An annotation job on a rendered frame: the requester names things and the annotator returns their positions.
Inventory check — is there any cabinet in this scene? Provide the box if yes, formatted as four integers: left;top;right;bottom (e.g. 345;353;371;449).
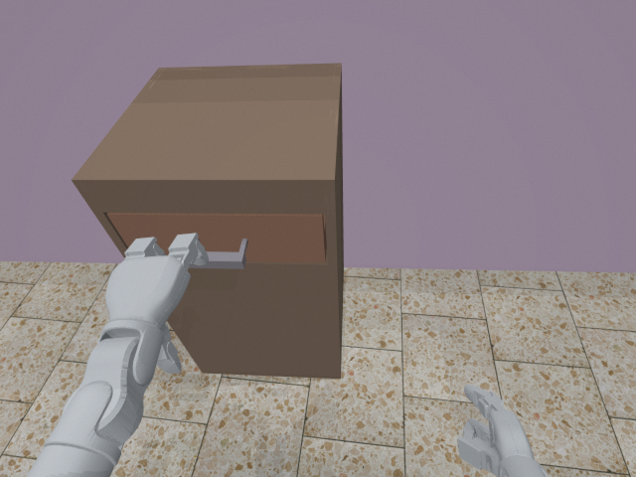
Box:
72;63;344;379

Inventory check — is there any left robot hand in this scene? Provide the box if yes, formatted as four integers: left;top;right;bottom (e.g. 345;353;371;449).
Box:
105;233;209;374

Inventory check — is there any robot left forearm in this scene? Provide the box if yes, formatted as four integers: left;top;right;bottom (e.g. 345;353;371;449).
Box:
26;319;164;477

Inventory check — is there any right robot hand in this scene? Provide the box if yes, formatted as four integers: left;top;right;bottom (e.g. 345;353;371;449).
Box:
458;385;535;477

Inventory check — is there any handle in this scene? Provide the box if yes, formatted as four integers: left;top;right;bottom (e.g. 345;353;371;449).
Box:
189;238;248;269

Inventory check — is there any robot right forearm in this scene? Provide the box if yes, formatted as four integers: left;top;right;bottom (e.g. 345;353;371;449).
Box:
498;455;549;477

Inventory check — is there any drawer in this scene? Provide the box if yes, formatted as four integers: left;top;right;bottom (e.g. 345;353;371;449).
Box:
107;213;327;263

